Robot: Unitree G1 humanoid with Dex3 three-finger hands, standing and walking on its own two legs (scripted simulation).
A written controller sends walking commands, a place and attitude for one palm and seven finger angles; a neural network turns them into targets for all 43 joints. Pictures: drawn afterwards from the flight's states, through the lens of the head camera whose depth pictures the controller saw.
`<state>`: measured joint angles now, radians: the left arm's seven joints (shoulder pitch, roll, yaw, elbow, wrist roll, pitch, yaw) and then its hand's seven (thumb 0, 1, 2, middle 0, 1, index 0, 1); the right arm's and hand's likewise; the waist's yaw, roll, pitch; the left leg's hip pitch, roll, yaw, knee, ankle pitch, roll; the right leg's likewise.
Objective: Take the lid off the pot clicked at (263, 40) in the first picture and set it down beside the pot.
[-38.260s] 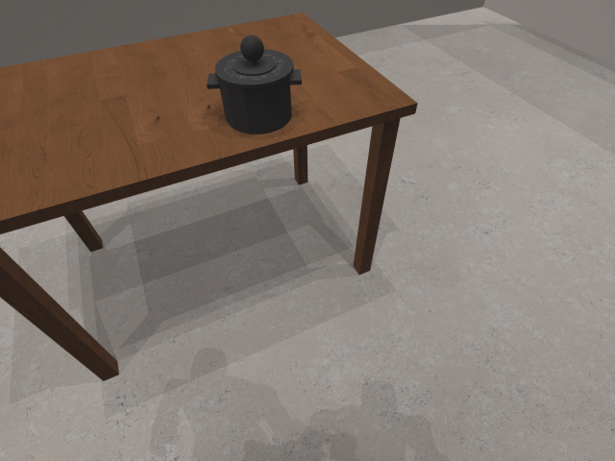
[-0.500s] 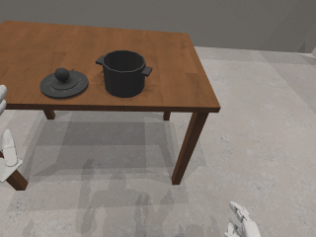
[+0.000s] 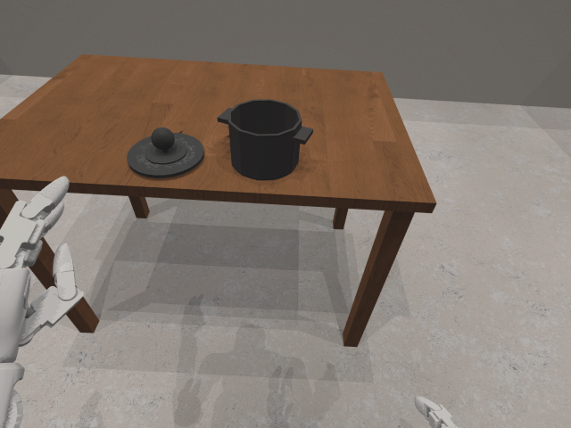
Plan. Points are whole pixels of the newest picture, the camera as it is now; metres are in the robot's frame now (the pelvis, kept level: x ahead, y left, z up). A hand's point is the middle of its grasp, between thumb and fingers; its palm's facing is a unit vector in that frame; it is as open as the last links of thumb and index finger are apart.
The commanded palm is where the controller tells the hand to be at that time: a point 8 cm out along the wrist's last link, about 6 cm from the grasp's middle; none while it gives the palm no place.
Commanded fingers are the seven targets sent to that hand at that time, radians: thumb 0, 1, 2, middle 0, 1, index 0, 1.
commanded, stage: let the arm hang, fingers relaxed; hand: left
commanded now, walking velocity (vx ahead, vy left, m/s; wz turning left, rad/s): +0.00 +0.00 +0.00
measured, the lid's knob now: (162, 138) +0.68 +0.32 +0.05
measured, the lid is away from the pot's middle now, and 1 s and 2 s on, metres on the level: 0.23 0.23 0.23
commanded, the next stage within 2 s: look to check the result in 1.06 s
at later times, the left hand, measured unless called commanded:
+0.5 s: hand out of the picture +0.02 +0.20 -0.17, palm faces +0.09 -0.97 -0.23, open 7.2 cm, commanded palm none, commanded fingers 0.00 0.90 0.90 -0.20 -0.30 -0.20 -0.30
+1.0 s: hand out of the picture +0.13 +0.20 -0.17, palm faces +0.06 -0.98 -0.20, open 7.3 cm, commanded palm none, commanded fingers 0.00 0.90 0.90 -0.20 -0.30 -0.20 -0.30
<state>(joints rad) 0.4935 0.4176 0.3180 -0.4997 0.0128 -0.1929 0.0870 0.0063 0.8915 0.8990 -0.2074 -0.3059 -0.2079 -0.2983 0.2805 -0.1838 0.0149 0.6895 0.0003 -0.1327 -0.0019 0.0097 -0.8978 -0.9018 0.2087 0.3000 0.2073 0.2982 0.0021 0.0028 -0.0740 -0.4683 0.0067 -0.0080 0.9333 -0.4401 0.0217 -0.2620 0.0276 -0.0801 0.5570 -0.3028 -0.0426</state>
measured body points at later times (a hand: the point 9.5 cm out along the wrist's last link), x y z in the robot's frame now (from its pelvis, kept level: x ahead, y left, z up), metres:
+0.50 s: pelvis +0.05 +0.01 +0.00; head +0.11 +0.02 +0.45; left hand +0.02 +0.25 -0.15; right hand +0.07 -0.23 -0.15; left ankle +0.01 +0.12 -0.72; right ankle +0.01 -0.10 -0.73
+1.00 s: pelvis +0.07 +0.02 +0.01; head +0.10 +0.03 +0.46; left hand +0.13 +0.25 -0.15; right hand +0.09 -0.21 -0.15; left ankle +0.01 +0.12 -0.73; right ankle +0.01 -0.10 -0.73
